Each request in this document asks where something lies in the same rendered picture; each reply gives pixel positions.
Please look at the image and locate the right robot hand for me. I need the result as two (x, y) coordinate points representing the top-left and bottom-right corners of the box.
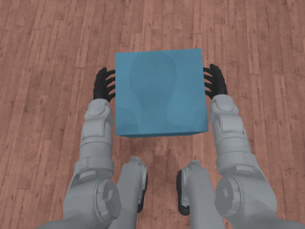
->
(203, 63), (228, 99)

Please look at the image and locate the left robot hand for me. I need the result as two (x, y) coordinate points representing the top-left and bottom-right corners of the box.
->
(92, 67), (115, 103)

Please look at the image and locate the robot left forearm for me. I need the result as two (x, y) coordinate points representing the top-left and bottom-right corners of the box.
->
(63, 98), (114, 217)

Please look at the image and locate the robot right forearm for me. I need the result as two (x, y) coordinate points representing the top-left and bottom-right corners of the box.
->
(209, 94), (277, 204)

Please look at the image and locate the robot left upper arm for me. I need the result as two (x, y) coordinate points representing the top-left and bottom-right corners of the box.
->
(36, 178), (122, 229)

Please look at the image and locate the right robot shin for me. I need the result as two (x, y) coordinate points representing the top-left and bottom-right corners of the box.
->
(181, 160), (209, 206)

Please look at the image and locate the carton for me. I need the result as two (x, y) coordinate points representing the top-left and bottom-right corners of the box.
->
(115, 49), (209, 138)

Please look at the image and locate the robot right upper arm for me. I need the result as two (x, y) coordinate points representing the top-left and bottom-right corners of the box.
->
(214, 175), (305, 229)

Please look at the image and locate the robot left foot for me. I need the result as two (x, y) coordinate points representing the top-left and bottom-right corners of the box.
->
(137, 174), (148, 214)

